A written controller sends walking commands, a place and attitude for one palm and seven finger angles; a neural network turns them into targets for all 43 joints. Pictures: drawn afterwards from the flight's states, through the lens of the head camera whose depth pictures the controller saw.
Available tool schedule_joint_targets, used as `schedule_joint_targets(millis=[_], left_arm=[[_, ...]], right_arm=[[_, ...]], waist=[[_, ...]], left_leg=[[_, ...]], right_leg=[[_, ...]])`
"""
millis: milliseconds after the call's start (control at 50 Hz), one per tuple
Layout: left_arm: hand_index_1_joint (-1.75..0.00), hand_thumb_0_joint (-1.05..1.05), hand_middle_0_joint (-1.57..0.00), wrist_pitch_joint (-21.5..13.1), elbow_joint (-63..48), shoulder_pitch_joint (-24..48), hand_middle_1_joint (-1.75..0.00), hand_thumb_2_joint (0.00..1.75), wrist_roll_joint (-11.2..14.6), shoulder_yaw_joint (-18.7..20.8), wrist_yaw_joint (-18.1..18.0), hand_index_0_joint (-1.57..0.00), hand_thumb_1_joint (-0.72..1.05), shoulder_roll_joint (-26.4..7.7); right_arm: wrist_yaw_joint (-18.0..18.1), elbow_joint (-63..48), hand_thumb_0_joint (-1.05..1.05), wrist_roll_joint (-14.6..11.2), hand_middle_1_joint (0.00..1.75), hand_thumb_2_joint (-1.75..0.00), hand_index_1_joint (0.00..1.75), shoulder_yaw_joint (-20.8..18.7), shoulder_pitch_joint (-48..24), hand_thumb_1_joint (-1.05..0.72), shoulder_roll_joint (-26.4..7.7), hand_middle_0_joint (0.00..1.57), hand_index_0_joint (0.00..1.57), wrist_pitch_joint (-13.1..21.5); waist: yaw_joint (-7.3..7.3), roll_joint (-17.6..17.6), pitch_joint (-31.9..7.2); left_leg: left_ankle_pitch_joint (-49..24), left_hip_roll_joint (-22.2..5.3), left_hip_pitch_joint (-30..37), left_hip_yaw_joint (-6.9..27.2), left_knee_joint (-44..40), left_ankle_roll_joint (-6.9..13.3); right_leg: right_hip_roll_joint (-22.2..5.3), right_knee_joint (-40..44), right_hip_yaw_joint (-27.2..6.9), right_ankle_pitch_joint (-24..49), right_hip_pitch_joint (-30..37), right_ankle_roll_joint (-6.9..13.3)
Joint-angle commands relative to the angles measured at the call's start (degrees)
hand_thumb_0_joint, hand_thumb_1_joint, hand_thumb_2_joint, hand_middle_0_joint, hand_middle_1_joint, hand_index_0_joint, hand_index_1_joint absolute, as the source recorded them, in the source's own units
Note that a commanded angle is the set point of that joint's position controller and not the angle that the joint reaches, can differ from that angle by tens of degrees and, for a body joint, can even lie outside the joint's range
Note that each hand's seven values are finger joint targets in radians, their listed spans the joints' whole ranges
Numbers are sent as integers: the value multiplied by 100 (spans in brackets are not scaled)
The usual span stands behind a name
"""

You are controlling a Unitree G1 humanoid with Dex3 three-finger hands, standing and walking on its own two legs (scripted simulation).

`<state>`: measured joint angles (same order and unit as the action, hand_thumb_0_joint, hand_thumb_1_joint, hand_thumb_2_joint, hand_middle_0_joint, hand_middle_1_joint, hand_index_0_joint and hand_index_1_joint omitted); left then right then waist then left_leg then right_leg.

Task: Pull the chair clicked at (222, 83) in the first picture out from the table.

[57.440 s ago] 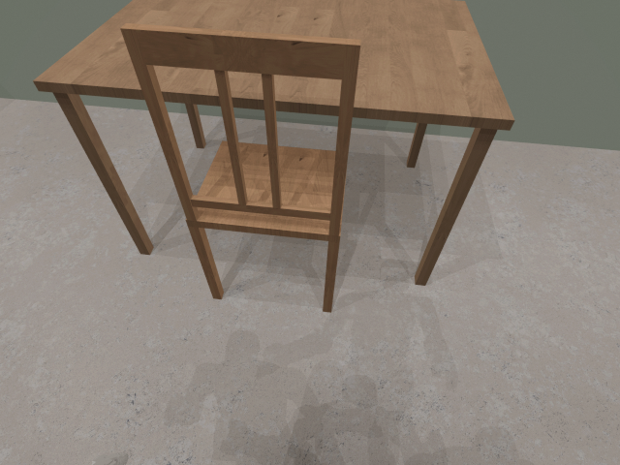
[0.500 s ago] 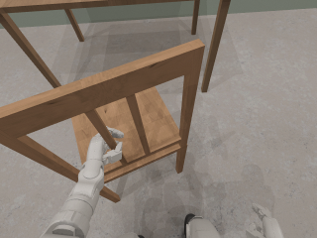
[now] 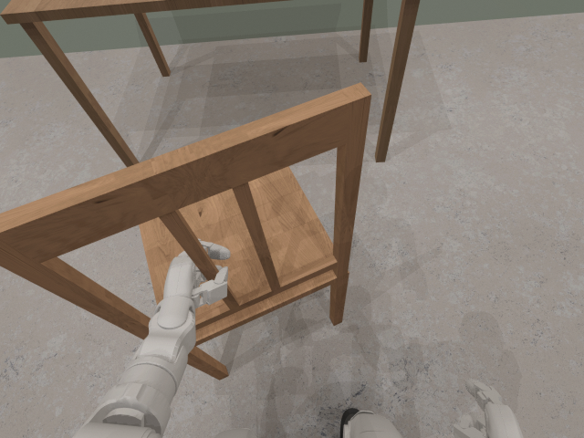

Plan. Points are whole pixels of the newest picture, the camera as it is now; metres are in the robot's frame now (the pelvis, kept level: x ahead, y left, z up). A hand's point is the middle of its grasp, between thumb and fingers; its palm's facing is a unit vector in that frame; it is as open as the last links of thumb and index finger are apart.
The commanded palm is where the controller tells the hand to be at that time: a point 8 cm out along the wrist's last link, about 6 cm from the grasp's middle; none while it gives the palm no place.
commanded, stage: stop walking, hand still on the chair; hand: left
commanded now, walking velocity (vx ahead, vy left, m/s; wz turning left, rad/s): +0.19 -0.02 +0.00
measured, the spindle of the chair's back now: (208, 268) +0.37 +0.14 -0.06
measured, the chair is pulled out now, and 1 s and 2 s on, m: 0.64 0.68 0.68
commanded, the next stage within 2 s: open the thumb and straighten the fingers in 0.88 s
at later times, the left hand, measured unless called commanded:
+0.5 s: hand (212, 303) +0.30 +0.13 -0.05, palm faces -0.04 -0.98 -0.20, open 5.5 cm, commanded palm +0.29 +0.18 -0.05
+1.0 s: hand (210, 301) +0.31 +0.13 -0.06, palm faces -0.09 -0.98 -0.19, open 5.6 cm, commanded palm +0.29 +0.19 -0.04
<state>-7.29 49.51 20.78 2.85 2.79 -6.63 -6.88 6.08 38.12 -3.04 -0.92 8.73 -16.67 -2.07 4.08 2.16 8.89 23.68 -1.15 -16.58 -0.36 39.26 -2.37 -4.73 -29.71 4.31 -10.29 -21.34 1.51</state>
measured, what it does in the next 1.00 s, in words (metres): steps on the spot: left foot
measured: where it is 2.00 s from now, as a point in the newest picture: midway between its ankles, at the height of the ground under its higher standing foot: outside the picture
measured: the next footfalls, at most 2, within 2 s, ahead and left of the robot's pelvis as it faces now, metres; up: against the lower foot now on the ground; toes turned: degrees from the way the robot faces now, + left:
left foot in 0.06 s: -0.02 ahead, +0.18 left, +0.00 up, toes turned +3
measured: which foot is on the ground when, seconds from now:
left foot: up 0.00-0.04, down 0.06-1.00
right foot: down 0.00-1.00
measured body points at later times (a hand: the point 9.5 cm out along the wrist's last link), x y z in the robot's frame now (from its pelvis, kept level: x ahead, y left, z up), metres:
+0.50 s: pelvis +0.01 +0.02 +0.00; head +0.03 -0.02 +0.44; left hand +0.30 +0.18 -0.04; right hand +0.08 -0.23 -0.15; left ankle -0.06 +0.17 -0.74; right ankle +0.06 -0.10 -0.74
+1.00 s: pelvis +0.01 +0.04 +0.00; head +0.04 +0.01 +0.45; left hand +0.31 +0.18 -0.04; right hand +0.11 -0.21 -0.13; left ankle -0.06 +0.17 -0.74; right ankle +0.06 -0.10 -0.74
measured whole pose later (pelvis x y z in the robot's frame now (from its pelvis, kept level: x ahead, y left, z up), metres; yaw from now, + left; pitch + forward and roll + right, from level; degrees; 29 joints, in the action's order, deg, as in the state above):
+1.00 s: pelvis +0.01 +0.04 +0.00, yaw -2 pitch -1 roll +0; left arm -5.0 46.5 13.7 1.8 -4.5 -4.8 -5.3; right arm 7.1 39.5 -2.5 0.3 12.9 -12.3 -4.0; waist 1.6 3.2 4.1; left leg 19.7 -3.3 -3.5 -4.3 24.4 -2.2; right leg -3.2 -27.5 2.0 -10.0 -16.4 -1.3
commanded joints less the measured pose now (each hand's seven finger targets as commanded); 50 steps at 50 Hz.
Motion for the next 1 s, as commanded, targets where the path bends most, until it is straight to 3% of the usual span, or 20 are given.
schedule_joint_targets(millis=[0, 20, 40, 60, 80, 100, 120, 160, 220, 300, 340, 420, 440, 500, 600, 640, 820, 920, 960, 980], left_arm=[[-145, 0, -50, -340, -2132, 1497, -145, 90, -28, 47, 5, -50, 90, -1235], [-145, 0, -50, -302, -2104, 1463, -145, 90, -4, -58, 19, -50, 90, -1082], [-145, 0, -50, -221, -2053, 1355, -145, 90, -5, -165, 49, -50, 90, -924], [-145, 0, -50, -143, -1982, 1264, -145, 90, -35, -245, 88, -50, 90, -726], [-145, 0, -50, -24, -1674, 1164, -145, 90, -66, -421, 146, -50, 90, -492], [-145, 0, -50, 0, -1667, 1439, -145, 90, -79, -609, 208, -50, 90, -325], [-145, 0, -50, 0, -1722, 1614, -145, 90, -113, -607, 218, -50, 90, -333], [-145, 0, -50, 19, -1444, 1432, -145, 90, -147, -375, 184, -50, 90, -640], [-145, 0, -50, -3, -1176, 1408, -145, 90, -108, -460, 193, -50, 90, -577], [-145, 0, -50, -30, -972, 1090, -145, 90, -86, -293, 128, -50, 90, -788], [-145, 0, -50, -69, -902, 913, -145, 90, -77, -207, 122, -50, 90, -894], [-145, 0, -50, -124, -970, 672, -145, 90, -73, -236, 164, -50, 90, -767], [-145, 0, -50, -111, -941, 567, -145, 90, -72, -263, 162, -50, 90, -806], [-145, 0, -50, -98, -955, 537, -145, 90, -73, -333, 188, -50, 90, -691], [-145, 0, -50, -69, -1140, 612, -145, 90, -81, -389, 187, -50, 90, -646], [-145, 0, -50, -50, -1172, 653, -145, 90, -74, -435, 172, -50, 90, -648], [-145, 0, -50, 16, -1016, 658, -145, 90, -79, -484, 137, -50, 90, -518], [-145, 0, -50, -3, -1059, 686, -145, 90, -92, -469, 128, -50, 90, -542], [-145, 0, -50, -76, -1857, 829, -145, 90, -107, -211, 79, -50, 90, -924], [-145, 0, -50, 145, -1355, 45, -145, 84, 53, -642, 208, -50, 78, -307]], right_arm=[[152, -649, 0, 44, 30, -90, 30, -67, 268, -90, -280, 20, 20, 159], [177, -693, 0, 66, 30, -90, 30, -124, 245, -90, -382, 20, 20, 166], [161, -757, 0, 54, 30, -90, 30, -184, 239, -90, -512, 20, 20, 148], [100, -760, 0, 62, 30, -90, 30, -202, 350, -90, -519, 20, 20, 110], [62, -753, 0, 37, 30, -90, 30, -167, 397, -90, -466, 20, 20, 74], [31, -795, 0, 67, 30, -90, 30, -100, 171, -90, -307, 20, 20, 82], [-10, -775, 0, 53, 30, -90, 30, -101, 257, -90, -312, 20, 20, 81], [-37, -681, 0, 23, 30, -90, 30, -187, 442, -90, -453, 20, 20, 74], [-12, -622, 0, 11, 30, -90, 30, -145, 437, -90, -371, 20, 20, 95], [50, -419, 0, 44, 30, -90, 30, -59, 500, -90, -281, 20, 20, 203], [77, -303, 0, 46, 30, -90, 30, -78, 502, -90, -304, 20, 20, 259], [113, -305, 0, 58, 30, -90, 30, -116, 439, -90, -282, 20, 20, 333], [132, -246, 0, 61, 30, -90, 30, -134, 440, -90, -325, 20, 20, 343], [145, -276, 0, 66, 30, -90, 30, -136, 397, -90, -323, 20, 20, 298], [156, -374, 0, 60, 30, -90, 30, -149, 313, -90, -315, 20, 20, 195], [163, -378, 0, 50, 30, -90, 30, -145, 276, -90, -332, 20, 20, 157], [146, -564, 0, 57, 30, -90, 30, -98, 173, -90, -281, 20, 20, 27], [150, -565, 0, 71, 30, -90, 30, -101, 210, -90, -284, 20, 20, 10], [147, -623, 0, 74, 30, -90, 30, -131, 190, -90, -309, 20, 20, 12], [-114, -530, 0, -80, 30, -90, 30, -147, 298, -90, -533, 20, 20, 190]], waist=[[-262, -703, -2662], [-297, -370, -2486], [-348, 380, -2300], [-375, 902, -2238], [-329, 903, -2112], [-271, 1402, -1921], [-248, 1389, -1900], [-261, 654, -1942], [-227, -492, -1805], [-276, -375, -1391], [-276, -503, -1234], [-267, -870, -1725], [-237, -648, -1684], [-243, -651, -1873], [-236, -481, -1972], [-217, -145, -1828], [-286, -310, -1623], [-284, -463, -1751], [-308, -349, -1814], [30, -1195, -1675]], left_leg=[[-1382, -302, 933, -163, -1766, 152], [-1682, -627, 1135, 82, -2005, 304], [-2035, -1128, 1287, 606, -2027, 569], [-2177, -1412, 1258, 751, -1977, 782], [-2181, -1387, 1008, 614, -1914, 809], [-2101, -1239, 663, 487, -1956, 774], [-1861, -1137, 555, 416, -1920, 690], [-945, -951, 409, 256, -1853, 589], [-446, -563, 509, -15, -1632, 399], [41, -431, 631, -172, -1742, 371], [-510, -443, 702, -163, -1742, 331], [-1638, -494, 954, -175, -1532, 259], [-1848, -519, 1021, -163, -1587, 242], [-2175, -561, 1107, -188, -1518, 205], [-2369, -623, 1263, -156, -1576, 205], [-2254, -633, 1250, -128, -1705, 213], [-1475, -586, 989, -81, -1838, 265], [-1839, -633, 1049, -45, -1795, 273], [-1962, -636, 1088, -31, -1797, 272], [-1790, -278, 10, -230, -1637, 335]], right_leg=[[-1083, 163, -810, 1899, 1881, 229], [-710, 18, -631, 1013, 1570, 22], [-240, -195, -372, 2, 1021, -168], [73, -439, -204, -710, 758, -244], [292, -605, -50, -729, 822, -249], [194, -658, -7, -665, 974, -195], [205, -462, -7, -706, 1165, -175], [258, -97, -113, -729, 1478, -195], [4, 572, -579, -933, 1362, -69], [-78, 883, -764, -1739, 714, -16], [-129, 990, -834, -1144, 783, -23], [-291, 653, -862, 842, 1431, 63], [-298, 603, -823, 1262, 1489, 57], [-330, 402, -763, 1870, 1614, 80], [-313, 327, -686, 1952, 1594, 71], [-281, 388, -676, 1690, 1471, 55], [-235, 608, -721, 653, 1255, 32], [-234, 475, -668, 1094, 1388, 42], [-256, 481, -681, 1307, 1535, 37], [38, 240, -57, 1297, 1236, -54]])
